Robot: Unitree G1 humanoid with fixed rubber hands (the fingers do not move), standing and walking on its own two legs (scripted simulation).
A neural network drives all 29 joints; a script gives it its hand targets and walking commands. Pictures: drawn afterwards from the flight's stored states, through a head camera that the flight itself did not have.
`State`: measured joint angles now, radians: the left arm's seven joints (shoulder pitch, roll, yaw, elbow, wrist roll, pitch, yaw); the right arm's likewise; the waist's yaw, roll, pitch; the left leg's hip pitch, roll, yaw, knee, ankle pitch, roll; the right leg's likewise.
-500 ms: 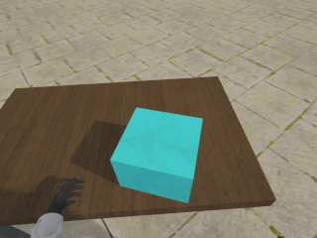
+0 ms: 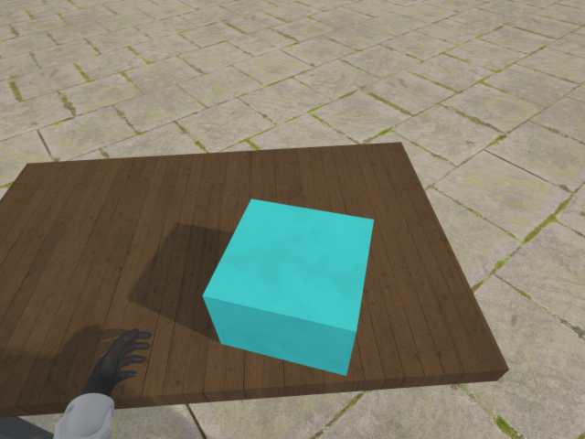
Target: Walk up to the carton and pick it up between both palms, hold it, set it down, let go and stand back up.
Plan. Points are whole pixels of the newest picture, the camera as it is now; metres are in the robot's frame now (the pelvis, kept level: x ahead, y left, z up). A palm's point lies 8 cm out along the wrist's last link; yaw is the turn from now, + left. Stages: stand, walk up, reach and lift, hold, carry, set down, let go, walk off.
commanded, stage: stand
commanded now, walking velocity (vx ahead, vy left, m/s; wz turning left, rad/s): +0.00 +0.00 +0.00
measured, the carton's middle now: (296, 282) +0.38 +0.03 -0.02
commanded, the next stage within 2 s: none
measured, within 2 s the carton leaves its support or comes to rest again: neither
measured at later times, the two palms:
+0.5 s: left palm (101, 387) +0.21 +0.29 -0.02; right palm out of the picture +0.10 -0.30 -0.10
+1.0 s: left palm (99, 386) +0.21 +0.29 -0.02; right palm out of the picture +0.09 -0.30 -0.10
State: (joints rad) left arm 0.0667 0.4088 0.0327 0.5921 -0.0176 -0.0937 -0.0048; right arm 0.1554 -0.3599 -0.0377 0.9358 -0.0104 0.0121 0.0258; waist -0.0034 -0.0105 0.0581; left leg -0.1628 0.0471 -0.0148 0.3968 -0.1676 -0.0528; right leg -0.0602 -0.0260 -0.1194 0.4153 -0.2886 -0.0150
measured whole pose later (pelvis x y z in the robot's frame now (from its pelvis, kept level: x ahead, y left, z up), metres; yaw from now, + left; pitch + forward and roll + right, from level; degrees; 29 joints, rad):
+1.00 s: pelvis +0.00 +0.00 +0.00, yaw +0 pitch -4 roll +0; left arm 0.05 0.41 0.04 0.62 -0.02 -0.09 0.00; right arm 0.15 -0.36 -0.04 0.95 -0.01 0.01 0.03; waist -0.01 0.00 0.06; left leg -0.16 0.05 -0.01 0.37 -0.15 -0.05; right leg -0.06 -0.03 -0.12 0.40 -0.28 -0.01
